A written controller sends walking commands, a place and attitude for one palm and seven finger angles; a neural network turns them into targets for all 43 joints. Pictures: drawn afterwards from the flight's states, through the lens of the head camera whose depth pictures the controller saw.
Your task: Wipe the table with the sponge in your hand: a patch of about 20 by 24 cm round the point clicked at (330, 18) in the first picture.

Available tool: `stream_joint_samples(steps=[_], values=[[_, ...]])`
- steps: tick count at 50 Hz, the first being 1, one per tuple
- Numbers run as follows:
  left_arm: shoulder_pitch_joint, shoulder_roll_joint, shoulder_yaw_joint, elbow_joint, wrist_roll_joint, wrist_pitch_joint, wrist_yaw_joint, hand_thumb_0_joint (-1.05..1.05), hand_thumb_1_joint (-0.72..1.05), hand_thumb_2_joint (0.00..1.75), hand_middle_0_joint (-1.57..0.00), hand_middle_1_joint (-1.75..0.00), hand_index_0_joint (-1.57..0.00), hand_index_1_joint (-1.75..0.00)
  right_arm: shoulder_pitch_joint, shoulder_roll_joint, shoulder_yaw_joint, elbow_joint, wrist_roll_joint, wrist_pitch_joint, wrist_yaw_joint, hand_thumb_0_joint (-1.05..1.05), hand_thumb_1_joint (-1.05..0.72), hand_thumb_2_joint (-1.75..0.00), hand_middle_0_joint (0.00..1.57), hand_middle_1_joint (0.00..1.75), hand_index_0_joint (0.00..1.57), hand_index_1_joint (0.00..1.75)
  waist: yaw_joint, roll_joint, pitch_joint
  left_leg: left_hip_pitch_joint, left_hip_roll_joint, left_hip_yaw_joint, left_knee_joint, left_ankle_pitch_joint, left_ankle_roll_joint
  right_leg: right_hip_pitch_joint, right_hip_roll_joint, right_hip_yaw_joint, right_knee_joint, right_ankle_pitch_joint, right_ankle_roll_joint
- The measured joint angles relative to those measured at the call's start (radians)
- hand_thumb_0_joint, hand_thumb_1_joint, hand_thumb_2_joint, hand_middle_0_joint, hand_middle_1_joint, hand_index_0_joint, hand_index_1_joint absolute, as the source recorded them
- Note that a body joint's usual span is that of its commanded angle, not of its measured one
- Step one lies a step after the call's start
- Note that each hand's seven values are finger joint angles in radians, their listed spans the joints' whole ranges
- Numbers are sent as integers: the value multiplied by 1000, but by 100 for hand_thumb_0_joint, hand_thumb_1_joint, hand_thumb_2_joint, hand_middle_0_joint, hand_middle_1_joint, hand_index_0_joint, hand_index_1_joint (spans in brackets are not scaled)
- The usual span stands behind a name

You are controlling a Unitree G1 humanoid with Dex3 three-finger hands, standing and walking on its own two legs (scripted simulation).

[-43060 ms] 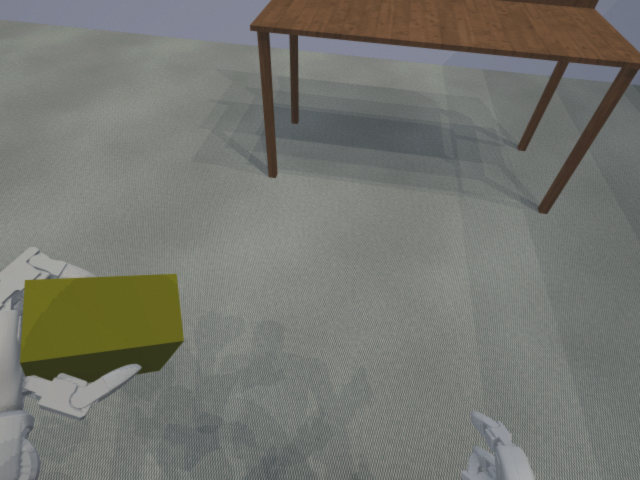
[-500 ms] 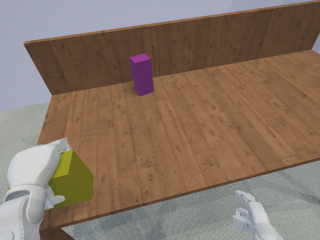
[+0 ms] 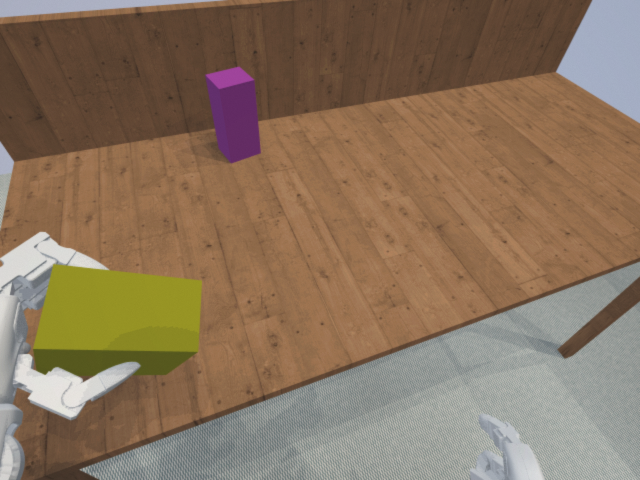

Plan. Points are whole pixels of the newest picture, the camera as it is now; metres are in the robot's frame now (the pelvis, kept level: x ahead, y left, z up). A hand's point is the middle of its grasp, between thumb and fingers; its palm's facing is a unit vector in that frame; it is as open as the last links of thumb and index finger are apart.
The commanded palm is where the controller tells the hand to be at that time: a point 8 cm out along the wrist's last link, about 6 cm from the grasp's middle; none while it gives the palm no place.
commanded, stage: step back with the hand held close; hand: left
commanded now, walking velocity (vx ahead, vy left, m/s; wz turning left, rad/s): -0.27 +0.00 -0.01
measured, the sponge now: (140, 329) +0.23 +0.19 +0.14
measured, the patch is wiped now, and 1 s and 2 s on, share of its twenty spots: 1.00 1.00 1.00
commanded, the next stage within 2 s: stop stepping back and stand still in 1.14 s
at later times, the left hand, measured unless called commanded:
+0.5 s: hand (17, 389) +0.16 +0.26 +0.16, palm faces +0.42 -0.84 -0.33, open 10.5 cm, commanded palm +0.10 +0.29 +0.19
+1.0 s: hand (23, 471) +0.10 +0.22 +0.16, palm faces +0.24 -0.91 -0.33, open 10.5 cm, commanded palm +0.05 +0.28 +0.19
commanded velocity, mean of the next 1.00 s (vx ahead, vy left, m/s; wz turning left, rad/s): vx -0.34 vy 0.00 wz -0.01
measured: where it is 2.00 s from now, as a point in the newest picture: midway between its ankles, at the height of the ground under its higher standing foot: outside the picture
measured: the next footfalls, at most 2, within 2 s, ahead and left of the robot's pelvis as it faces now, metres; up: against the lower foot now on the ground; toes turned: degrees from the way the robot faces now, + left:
right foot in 0.90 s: -0.10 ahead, -0.14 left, +0.00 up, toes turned -1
left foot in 1.10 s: -0.07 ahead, +0.11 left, +0.00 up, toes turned -3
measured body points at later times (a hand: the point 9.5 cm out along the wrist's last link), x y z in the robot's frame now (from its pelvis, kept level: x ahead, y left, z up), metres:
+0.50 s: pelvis -0.05 +0.01 -0.01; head -0.05 +0.03 +0.44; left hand +0.13 +0.30 +0.17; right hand +0.14 -0.22 -0.08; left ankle +0.01 +0.09 -0.73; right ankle +0.02 -0.11 -0.73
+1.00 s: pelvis -0.13 +0.01 +0.00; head -0.11 +0.04 +0.45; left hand +0.09 +0.27 +0.18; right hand +0.05 -0.21 -0.08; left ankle -0.03 +0.09 -0.72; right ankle -0.14 -0.14 -0.73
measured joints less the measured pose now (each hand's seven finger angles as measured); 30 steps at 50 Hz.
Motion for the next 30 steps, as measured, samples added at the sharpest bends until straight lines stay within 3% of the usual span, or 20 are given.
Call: stream_joint_samples(steps=[5, 11, 18, 23, 26, 30], values=[[7, 5, 33, 47, -2, -8, 11, -1, -53, 104, -68, -130, -71, -128, 30, -5, -13, 20, 4, -1, -1, 1, -90, -90, 20, 30, 21, 30, -14, 15, -19, -36, 2, -1, 38, -9, 6, -25, 2, -3, 14, 3, 5], [20, -17, 15, 28, 7, -23, 20, -1, -53, 104, -68, -130, -71, -129, 21, 0, -8, 13, 2, -20, -4, 1, -90, -90, 20, 30, 21, 30, -18, 10, -19, -83, 2, -3, 71, -1, 14, -60, 1, -7, 25, 23, 12], [6, -9, 36, 19, 31, -56, 17, -1, -53, 104, -68, -130, -71, -128, -1, 16, -1, -15, -11, -58, -7, 1, -90, -90, 20, 30, 21, 30, 9, -2, -14, -102, -8, 10, 97, 8, 23, -92, -9, 3, 75, 19, 20], [-57, -49, 24, 74, 35, -53, 19, -1, -53, 104, -68, -130, -71, -128, -14, 16, 6, -11, -10, -61, -4, 1, -90, -90, 21, 30, 21, 30, 25, 17, -22, -129, 6, 1, 143, -33, 15, -98, 1, -12, 78, 28, 14], [-73, -71, -7, 67, 32, -50, 26, -1, -53, 104, -68, -130, -71, -129, -26, 15, 6, 2, -13, -53, 3, 1, -90, -90, 21, 30, 21, 30, 12, 10, -18, -154, 13, -3, 156, -69, -4, -103, -5, -29, 56, 48, 12], [-34, -50, -16, 1, 33, -63, 30, -1, -53, 104, -68, -130, -71, -129, -37, 16, 1, -8, -15, -39, 8, 1, -90, -90, 21, 30, 21, 30, -12, -13, 8, -166, 22, 14, 125, 39, 10, -116, -13, -38, 49, 69, 21]])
